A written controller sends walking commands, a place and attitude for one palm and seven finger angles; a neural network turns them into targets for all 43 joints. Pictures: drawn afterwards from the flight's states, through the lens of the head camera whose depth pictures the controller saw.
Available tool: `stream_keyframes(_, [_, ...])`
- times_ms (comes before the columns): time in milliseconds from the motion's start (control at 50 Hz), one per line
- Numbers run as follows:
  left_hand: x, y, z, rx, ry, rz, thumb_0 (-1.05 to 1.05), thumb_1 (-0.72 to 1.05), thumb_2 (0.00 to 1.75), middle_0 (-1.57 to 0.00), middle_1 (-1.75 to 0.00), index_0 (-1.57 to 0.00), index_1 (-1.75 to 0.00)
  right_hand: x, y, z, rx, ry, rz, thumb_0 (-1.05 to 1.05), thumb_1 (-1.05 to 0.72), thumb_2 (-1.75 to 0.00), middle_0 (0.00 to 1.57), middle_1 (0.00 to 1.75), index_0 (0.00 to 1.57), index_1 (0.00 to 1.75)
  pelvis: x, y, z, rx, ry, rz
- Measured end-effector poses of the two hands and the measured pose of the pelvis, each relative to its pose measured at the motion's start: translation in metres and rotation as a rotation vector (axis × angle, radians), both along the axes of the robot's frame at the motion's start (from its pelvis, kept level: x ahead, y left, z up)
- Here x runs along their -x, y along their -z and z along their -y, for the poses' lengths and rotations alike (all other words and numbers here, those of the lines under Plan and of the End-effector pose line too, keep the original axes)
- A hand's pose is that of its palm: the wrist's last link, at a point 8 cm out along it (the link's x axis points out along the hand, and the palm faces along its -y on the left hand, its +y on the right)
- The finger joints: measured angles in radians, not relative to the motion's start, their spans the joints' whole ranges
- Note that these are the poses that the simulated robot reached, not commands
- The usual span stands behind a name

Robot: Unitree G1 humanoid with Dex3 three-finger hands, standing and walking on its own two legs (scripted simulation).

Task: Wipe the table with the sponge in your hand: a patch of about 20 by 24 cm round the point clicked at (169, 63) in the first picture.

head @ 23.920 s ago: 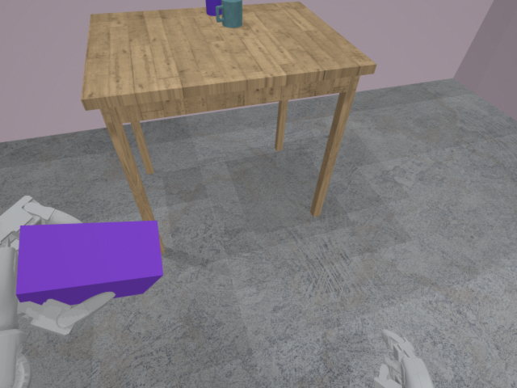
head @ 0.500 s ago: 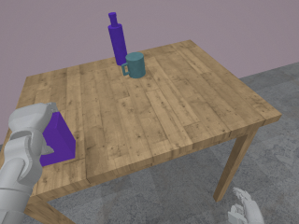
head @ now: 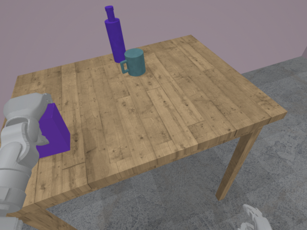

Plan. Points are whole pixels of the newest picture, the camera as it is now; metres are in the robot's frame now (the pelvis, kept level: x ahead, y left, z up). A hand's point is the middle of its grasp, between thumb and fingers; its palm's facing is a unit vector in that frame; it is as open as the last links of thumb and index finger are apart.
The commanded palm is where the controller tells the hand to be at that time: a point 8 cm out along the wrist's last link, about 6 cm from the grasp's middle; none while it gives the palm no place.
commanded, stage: wipe forward along the first lane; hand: left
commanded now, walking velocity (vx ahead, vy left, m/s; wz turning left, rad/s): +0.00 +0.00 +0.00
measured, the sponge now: (45, 137) +0.32 +0.35 +0.08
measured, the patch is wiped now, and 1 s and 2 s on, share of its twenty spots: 0.30 0.55 0.75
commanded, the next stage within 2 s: slide across to the middle lane in 0.56 s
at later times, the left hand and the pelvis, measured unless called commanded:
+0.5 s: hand (41, 107) +0.38 +0.36 +0.13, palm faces -0.06 +0.01 -1.00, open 10.4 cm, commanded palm +0.36 +0.36 +0.16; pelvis +0.02 +0.02 +0.00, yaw -1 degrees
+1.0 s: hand (55, 98) +0.42 +0.33 +0.14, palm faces -0.01 -0.01 -1.00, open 10.4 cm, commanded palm +0.39 +0.33 +0.19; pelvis +0.03 +0.03 +0.00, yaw +0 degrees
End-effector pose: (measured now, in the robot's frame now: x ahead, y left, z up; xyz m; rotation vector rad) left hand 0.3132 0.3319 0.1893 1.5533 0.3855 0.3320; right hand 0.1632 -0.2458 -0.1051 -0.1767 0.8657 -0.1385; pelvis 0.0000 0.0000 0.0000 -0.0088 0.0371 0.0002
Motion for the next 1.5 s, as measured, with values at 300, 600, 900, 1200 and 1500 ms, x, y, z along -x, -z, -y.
stream_keyframes(300, [-0.039,0.0,-0.011,-0.006,0.021,-0.023,0.0,-0.52,1.03,-0.69,-1.28,-0.73,-1.28,0.022,0.007,-0.006,0.001,0.033,-0.093,0.02,-0.9,-0.9,0.2,0.3,0.2,0.3,-0.008,-0.001,-0.012,0.006,0.004,-0.035])
stream_keyframes(600, [-0.064,0.0,-0.027,0.001,0.003,-0.039,0.0,-0.52,1.03,-0.69,-1.28,-0.73,-1.29,0.019,0.006,-0.004,0.019,0.051,-0.137,0.01,-0.91,-0.9,0.2,0.3,0.2,0.3,-0.02,-0.002,-0.019,0.01,0.008,-0.061])
stream_keyframes(900, [-0.082,-0.003,-0.016,-0.012,0.062,-0.022,0.0,-0.52,1.03,-0.69,-1.28,-0.72,-1.29,0.015,0.008,-0.009,0.013,0.053,-0.163,0.01,-0.91,-0.9,0.2,0.3,0.2,0.3,-0.03,-0.003,-0.023,0.014,0.0,-0.07])
stream_keyframes(1200, [-0.095,-0.001,0.019,0.022,0.048,0.03,0.0,-0.52,1.03,-0.69,-1.28,-0.72,-1.29,-0.039,-0.005,-0.036,-0.049,-0.025,-0.033,0.01,-0.91,-0.9,0.2,0.3,0.2,0.3,-0.037,-0.005,-0.024,0.005,0.005,-0.055])
stream_keyframes(1500, [-0.103,-0.002,0.031,0.035,0.054,0.004,-0.01,-0.52,1.03,-0.68,-1.28,-0.71,-1.3,-0.049,-0.009,-0.025,-0.019,-0.03,-0.023,0.01,-0.91,-0.9,0.2,0.3,0.2,0.3,-0.044,-0.005,-0.019,0.005,-0.002,-0.048])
